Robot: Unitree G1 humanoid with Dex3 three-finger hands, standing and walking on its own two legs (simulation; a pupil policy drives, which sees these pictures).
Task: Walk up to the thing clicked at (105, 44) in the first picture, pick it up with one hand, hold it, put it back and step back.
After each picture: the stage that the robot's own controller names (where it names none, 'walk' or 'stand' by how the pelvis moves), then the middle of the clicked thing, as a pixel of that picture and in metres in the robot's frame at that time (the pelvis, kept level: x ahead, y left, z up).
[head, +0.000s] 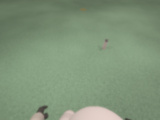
stand; (105, 44) +1.57 -0.37 -0.65
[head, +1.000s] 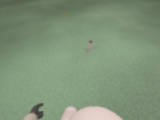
walk; (90, 45) +1.47 +0.05 -0.63
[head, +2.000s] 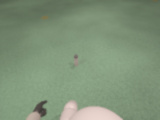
walk; (76, 60) +0.99 +0.24 -0.64
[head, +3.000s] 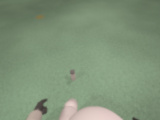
walk; (72, 75) +0.62 +0.24 -0.64
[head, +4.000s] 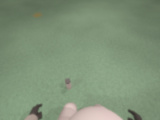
stand; (68, 84) +0.45 +0.24 -0.63
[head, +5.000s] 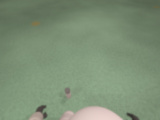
stand; (68, 93) +0.39 +0.23 -0.65
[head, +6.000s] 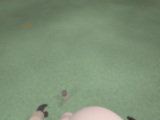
stand; (65, 95) +0.36 +0.26 -0.65
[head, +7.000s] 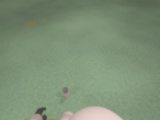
stand; (66, 93) +0.40 +0.24 -0.66
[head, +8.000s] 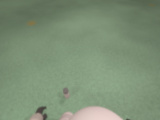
stand; (66, 93) +0.38 +0.24 -0.66
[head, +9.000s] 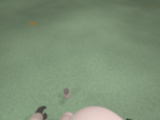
go down; (66, 94) +0.38 +0.24 -0.66
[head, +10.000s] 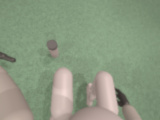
go down; (53, 50) +0.47 +0.26 -0.26
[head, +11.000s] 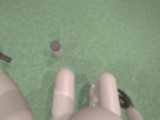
approach; (56, 51) +0.47 +0.25 -0.25
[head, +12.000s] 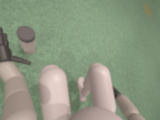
close in; (28, 43) +0.45 +0.30 -0.16
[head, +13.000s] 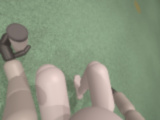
close; (19, 42) +0.44 +0.31 -0.16
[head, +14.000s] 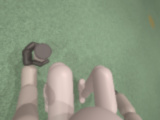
lift; (41, 55) +0.36 +0.26 -0.14
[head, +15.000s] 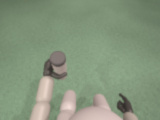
lift; (60, 68) +0.32 +0.18 +0.05
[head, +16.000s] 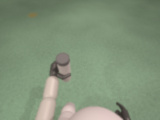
hold; (64, 69) +0.32 +0.16 +0.05
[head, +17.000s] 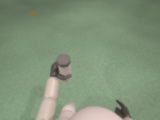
crouch; (65, 70) +0.32 +0.16 +0.04
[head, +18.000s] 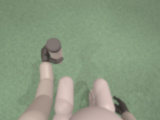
crouch; (56, 53) +0.42 +0.20 -0.03
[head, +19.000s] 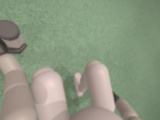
lower; (14, 41) +0.45 +0.30 -0.17
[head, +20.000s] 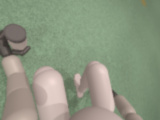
lower; (18, 43) +0.44 +0.30 -0.16
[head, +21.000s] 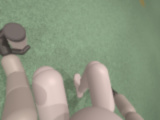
lower; (18, 42) +0.44 +0.30 -0.16
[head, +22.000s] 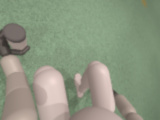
lower; (18, 42) +0.44 +0.30 -0.16
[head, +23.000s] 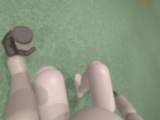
loosen; (24, 43) +0.44 +0.28 -0.16
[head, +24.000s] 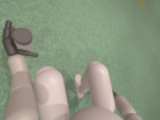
withdraw; (24, 44) +0.44 +0.28 -0.17
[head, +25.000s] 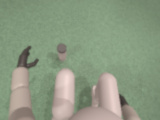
walk; (62, 53) +0.47 +0.22 -0.25
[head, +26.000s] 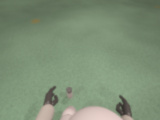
stand; (69, 93) +0.40 +0.18 -0.59
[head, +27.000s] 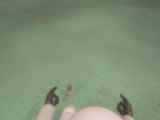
stand; (69, 90) +0.42 +0.19 -0.60
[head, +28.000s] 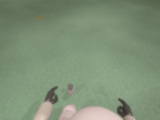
stand; (70, 89) +0.41 +0.19 -0.60
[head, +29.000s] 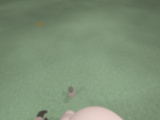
walk; (71, 92) +0.42 +0.20 -0.65
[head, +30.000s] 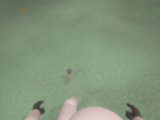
walk; (69, 74) +0.55 +0.24 -0.62
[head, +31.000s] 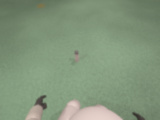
walk; (76, 56) +0.90 +0.23 -0.63
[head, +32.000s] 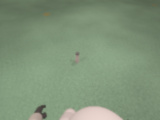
stand; (77, 57) +1.06 +0.20 -0.64
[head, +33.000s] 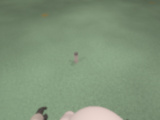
stand; (76, 57) +1.06 +0.22 -0.66
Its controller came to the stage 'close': yes
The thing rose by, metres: 0.69
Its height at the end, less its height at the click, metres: +0.00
